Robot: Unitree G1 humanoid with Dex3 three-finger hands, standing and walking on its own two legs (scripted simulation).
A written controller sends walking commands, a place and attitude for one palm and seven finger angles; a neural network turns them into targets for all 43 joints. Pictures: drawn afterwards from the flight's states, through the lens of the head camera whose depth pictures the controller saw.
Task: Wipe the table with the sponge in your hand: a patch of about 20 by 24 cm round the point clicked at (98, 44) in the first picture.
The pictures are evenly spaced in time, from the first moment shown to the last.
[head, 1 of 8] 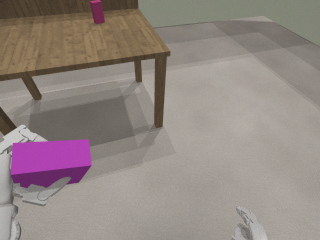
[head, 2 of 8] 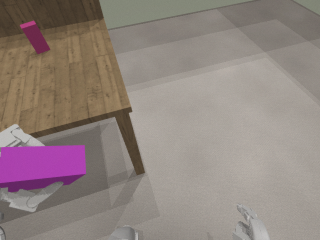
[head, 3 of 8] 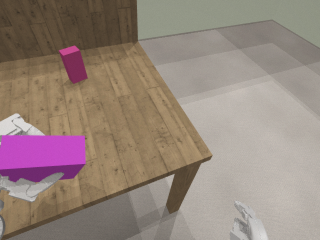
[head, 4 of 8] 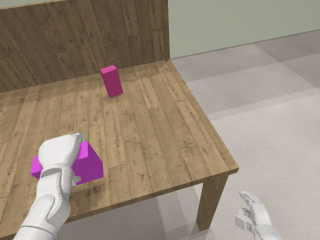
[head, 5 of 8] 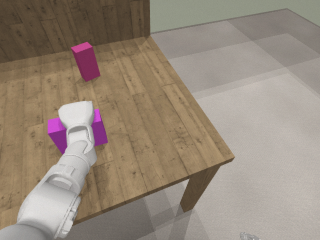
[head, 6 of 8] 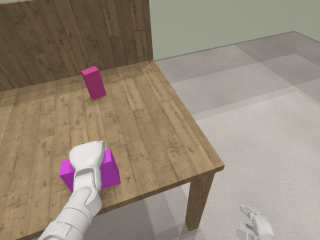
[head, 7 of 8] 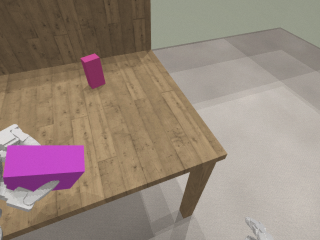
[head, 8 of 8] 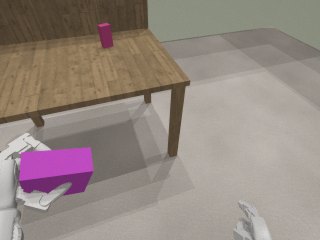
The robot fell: no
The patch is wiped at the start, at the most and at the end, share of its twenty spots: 0.00 1.00 1.00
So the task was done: yes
